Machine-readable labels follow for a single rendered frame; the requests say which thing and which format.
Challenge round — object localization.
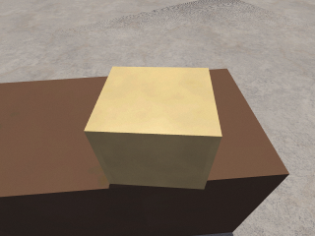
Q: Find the carton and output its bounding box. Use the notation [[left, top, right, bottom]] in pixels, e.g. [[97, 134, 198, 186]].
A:
[[84, 66, 222, 190]]

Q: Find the pedestal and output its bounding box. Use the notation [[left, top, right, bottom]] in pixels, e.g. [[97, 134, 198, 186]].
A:
[[0, 68, 289, 236]]

